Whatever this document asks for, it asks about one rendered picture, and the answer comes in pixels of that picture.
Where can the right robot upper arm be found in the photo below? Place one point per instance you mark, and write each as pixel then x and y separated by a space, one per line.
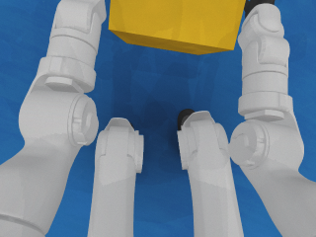
pixel 269 154

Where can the carton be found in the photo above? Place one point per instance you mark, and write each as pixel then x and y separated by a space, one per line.
pixel 189 26

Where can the robot left forearm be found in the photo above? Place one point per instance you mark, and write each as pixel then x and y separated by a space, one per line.
pixel 73 46

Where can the left robot thigh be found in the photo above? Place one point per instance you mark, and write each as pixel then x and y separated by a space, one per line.
pixel 112 207

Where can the right robot thigh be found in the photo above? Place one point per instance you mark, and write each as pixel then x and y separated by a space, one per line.
pixel 215 205

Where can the left robot upper arm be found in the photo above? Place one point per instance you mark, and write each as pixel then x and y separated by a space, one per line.
pixel 55 125

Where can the robot thigh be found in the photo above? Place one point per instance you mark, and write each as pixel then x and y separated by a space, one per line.
pixel 112 207
pixel 215 205

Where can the robot right hand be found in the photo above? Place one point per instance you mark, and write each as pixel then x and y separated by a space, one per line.
pixel 249 5

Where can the robot right forearm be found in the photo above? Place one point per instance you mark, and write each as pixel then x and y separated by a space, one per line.
pixel 264 61

